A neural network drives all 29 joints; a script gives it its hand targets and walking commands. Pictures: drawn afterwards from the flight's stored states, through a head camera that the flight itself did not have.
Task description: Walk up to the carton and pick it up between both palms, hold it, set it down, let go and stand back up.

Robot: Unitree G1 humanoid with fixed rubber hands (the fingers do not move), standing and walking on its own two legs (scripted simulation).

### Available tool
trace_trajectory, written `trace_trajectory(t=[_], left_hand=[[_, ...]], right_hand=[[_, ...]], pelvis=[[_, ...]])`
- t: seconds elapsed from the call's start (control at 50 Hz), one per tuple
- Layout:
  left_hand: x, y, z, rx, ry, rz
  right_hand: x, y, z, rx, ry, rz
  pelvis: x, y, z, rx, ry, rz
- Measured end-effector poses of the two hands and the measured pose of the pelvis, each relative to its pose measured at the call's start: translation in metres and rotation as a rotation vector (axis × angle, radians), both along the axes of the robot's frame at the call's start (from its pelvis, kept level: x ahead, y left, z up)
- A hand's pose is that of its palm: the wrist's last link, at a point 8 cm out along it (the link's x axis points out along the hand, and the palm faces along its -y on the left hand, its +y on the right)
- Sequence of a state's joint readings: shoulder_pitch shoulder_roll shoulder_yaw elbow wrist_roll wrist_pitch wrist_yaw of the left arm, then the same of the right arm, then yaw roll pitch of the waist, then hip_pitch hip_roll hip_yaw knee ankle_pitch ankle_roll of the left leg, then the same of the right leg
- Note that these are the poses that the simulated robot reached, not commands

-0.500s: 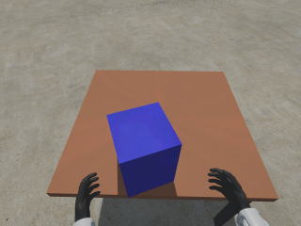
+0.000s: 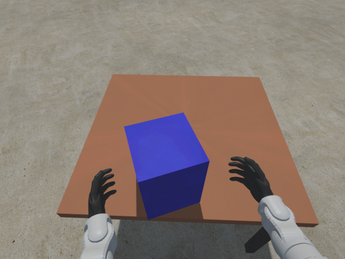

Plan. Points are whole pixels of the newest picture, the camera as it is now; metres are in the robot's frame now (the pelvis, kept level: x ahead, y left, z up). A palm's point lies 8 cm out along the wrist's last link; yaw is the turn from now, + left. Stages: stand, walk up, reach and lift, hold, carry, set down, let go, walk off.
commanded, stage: reach and lift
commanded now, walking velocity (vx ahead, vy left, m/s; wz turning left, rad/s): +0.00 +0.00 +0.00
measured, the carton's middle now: (165, 167) +0.40 +0.09 -0.08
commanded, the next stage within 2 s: none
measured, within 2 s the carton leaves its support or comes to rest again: neither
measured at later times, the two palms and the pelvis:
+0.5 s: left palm (93, 184) +0.27 +0.23 +0.04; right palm (234, 151) +0.39 -0.10 +0.04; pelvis -0.01 -0.01 +0.00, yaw +1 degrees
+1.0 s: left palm (86, 158) +0.31 +0.25 +0.08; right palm (226, 116) +0.46 -0.07 +0.10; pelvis +0.00 -0.01 +0.00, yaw +2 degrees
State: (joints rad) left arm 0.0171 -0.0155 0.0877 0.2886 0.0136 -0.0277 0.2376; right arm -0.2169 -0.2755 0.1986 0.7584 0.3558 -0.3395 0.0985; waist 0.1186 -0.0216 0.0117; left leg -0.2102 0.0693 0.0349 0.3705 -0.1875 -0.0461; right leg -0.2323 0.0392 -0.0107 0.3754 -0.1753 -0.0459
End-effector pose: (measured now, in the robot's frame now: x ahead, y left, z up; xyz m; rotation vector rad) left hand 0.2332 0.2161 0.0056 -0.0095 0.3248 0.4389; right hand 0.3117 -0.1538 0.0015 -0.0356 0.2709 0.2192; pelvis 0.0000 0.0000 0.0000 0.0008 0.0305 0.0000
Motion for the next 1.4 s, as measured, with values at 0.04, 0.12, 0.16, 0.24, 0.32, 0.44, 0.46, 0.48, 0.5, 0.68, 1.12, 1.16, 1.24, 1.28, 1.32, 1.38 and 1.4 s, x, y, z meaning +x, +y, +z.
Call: trace_trajectory(t=[0.04, 0.12, 0.16, 0.24, 0.32, 0.44, 0.46, 0.48, 0.5, 0.68, 1.12, 1.16, 1.24, 1.28, 1.32, 1.38, 1.4], left_hand=[[0.004, 0.001, 0.003, -0.002, -0.003, 0.001], [0.011, 0.003, 0.009, -0.007, -0.009, 0.003], [0.015, 0.004, 0.012, -0.005, -0.011, 0.004], [0.016, 0.001, 0.012, -0.025, 0.0, 0.015], [0.016, 0.001, 0.013, -0.038, 0.001, 0.028], [0.03, 0.012, 0.021, -0.015, -0.009, 0.05], [0.033, 0.014, 0.024, -0.013, -0.012, 0.052], [0.037, 0.015, 0.027, -0.012, -0.016, 0.052], [0.04, 0.016, 0.03, -0.011, -0.02, 0.051], [0.063, 0.023, 0.068, -0.002, -0.057, 0.004], [0.095, 0.041, 0.084, -0.009, -0.055, 0.059], [0.098, 0.042, 0.084, -0.01, -0.055, 0.057], [0.101, 0.04, 0.074, -0.015, -0.044, 0.047], [0.099, 0.037, 0.062, -0.019, -0.033, 0.039], [0.094, 0.035, 0.046, -0.025, -0.018, 0.033], [0.083, 0.032, 0.02, -0.035, 0.011, 0.033], [0.079, 0.031, 0.012, -0.037, 0.02, 0.037]], right_hand=[[0.006, 0.002, 0.004, -0.001, -0.005, 0.004], [0.019, 0.008, 0.013, -0.003, -0.011, 0.012], [0.025, 0.012, 0.016, -0.003, -0.009, 0.019], [0.034, 0.022, 0.013, -0.018, 0.038, 0.049], [0.043, 0.033, 0.015, -0.018, 0.035, 0.058], [0.068, 0.052, 0.031, -0.007, -0.001, 0.078], [0.072, 0.054, 0.033, -0.008, -0.004, 0.077], [0.076, 0.056, 0.036, -0.009, -0.004, 0.075], [0.081, 0.058, 0.038, -0.009, -0.004, 0.071], [0.108, 0.056, 0.076, -0.006, -0.046, 0.022], [0.158, 0.097, 0.106, 0.0, -0.021, 0.068], [0.162, 0.098, 0.107, -0.006, -0.019, 0.063], [0.163, 0.097, 0.099, -0.028, -0.007, 0.053], [0.16, 0.095, 0.09, -0.042, 0.003, 0.05], [0.155, 0.092, 0.075, -0.057, 0.017, 0.049], [0.143, 0.089, 0.049, -0.072, 0.049, 0.048], [0.139, 0.088, 0.04, -0.074, 0.061, 0.047]], pelvis=[[-0.001, -0.001, 0.0, 0.001, 0.004, 0.0], [-0.004, -0.003, 0.0, 0.001, 0.012, 0.0], [-0.004, -0.003, 0.0, 0.0, 0.017, 0.0], [-0.002, -0.004, 0.0, -0.005, 0.035, 0.002], [-0.001, -0.005, 0.0, -0.009, 0.051, 0.01], [-0.005, -0.006, -0.002, -0.01, 0.076, 0.013], [-0.006, -0.006, -0.003, -0.011, 0.079, 0.014], [-0.006, -0.005, -0.003, -0.011, 0.083, 0.016], [-0.006, -0.005, -0.003, -0.012, 0.086, 0.018], [-0.005, -0.002, 0.0, -0.018, 0.06, 0.03], [0.001, -0.013, -0.001, -0.016, 0.122, 0.045], [0.003, -0.013, 0.0, -0.017, 0.125, 0.048], [0.007, -0.011, 0.001, -0.017, 0.129, 0.053], [0.009, -0.01, 0.001, -0.017, 0.133, 0.055], [0.011, -0.009, 0.001, -0.017, 0.14, 0.058], [0.012, -0.007, 0.001, -0.018, 0.153, 0.057], [0.011, -0.006, 0.0, -0.019, 0.16, 0.056]])
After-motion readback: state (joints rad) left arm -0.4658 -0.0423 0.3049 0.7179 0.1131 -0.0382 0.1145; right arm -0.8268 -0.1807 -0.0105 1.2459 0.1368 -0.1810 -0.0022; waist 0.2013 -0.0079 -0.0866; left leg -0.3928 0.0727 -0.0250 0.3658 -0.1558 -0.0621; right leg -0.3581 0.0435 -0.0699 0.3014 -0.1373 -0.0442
